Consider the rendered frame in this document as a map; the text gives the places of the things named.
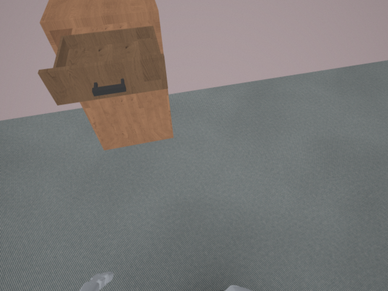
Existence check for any left robot hand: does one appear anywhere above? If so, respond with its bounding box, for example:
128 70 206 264
80 272 113 291

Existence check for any handle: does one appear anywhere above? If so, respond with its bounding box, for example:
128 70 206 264
92 79 126 96

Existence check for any drawer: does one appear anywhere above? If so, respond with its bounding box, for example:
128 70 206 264
38 26 168 105

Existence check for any cabinet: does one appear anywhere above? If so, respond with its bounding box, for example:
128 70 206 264
40 0 173 150

